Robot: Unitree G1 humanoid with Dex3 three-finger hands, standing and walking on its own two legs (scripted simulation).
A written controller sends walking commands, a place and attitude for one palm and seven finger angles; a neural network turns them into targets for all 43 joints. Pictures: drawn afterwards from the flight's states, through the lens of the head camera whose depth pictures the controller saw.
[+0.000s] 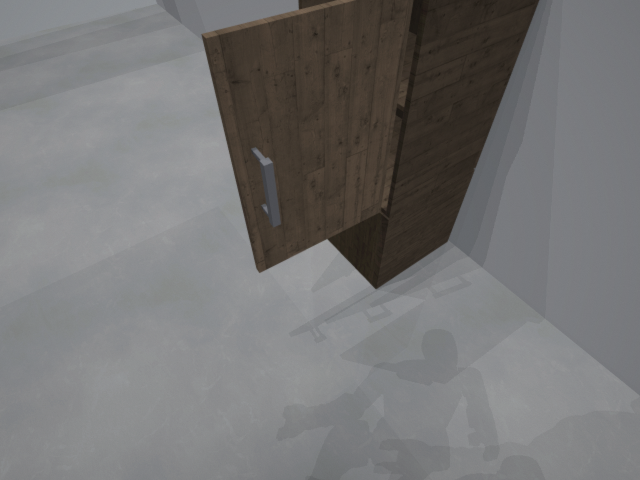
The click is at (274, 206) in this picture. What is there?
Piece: cupboard door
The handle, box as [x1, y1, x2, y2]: [251, 147, 280, 227]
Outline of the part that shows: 255,147 252,148 251,151 260,162 266,198 266,203 261,206 269,217 269,221 273,227 279,224 280,220 272,162 267,157 265,158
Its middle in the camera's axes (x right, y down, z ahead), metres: -0.11 -0.10 +0.78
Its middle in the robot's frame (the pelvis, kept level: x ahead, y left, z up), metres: +0.65 +0.14 -0.06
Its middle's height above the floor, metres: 0.72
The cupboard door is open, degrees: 87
